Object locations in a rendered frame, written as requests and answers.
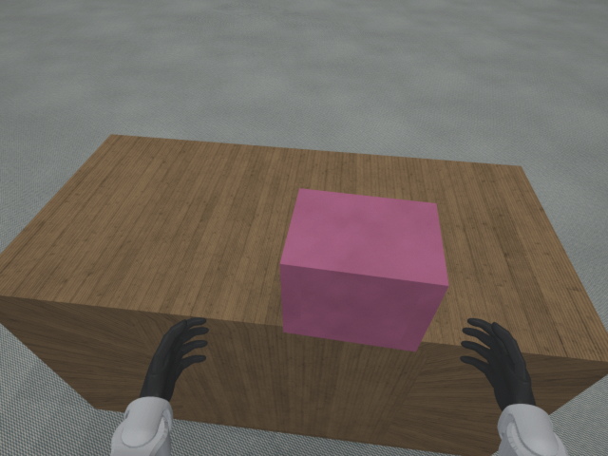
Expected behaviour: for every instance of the carton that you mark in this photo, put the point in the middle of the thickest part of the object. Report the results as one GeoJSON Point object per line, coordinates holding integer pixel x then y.
{"type": "Point", "coordinates": [362, 269]}

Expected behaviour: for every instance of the robot left forearm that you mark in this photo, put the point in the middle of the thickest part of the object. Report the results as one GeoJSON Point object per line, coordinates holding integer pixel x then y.
{"type": "Point", "coordinates": [145, 429]}

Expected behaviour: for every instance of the pedestal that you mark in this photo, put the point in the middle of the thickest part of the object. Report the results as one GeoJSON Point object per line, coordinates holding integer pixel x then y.
{"type": "Point", "coordinates": [151, 231]}

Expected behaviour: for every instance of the robot left hand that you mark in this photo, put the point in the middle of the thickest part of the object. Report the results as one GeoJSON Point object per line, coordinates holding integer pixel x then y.
{"type": "Point", "coordinates": [167, 362]}

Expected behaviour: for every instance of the robot right hand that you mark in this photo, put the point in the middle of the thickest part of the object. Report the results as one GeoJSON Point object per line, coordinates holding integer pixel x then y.
{"type": "Point", "coordinates": [506, 369]}

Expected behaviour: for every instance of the robot right forearm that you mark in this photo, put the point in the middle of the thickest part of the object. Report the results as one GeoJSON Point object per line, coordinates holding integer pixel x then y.
{"type": "Point", "coordinates": [527, 430]}

